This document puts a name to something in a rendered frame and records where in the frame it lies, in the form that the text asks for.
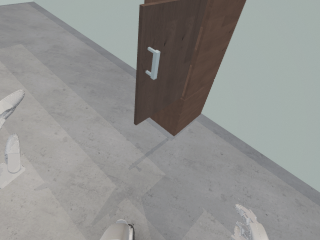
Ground left robot shin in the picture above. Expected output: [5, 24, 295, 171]
[116, 219, 129, 226]

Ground handle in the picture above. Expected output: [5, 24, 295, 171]
[145, 47, 161, 80]

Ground right robot hand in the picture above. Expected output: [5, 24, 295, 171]
[231, 204, 269, 240]

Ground cupboard door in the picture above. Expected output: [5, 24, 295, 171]
[134, 0, 208, 125]

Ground left robot thigh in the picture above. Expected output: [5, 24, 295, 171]
[100, 223, 133, 240]

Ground left robot hand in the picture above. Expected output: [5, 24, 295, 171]
[0, 89, 26, 189]

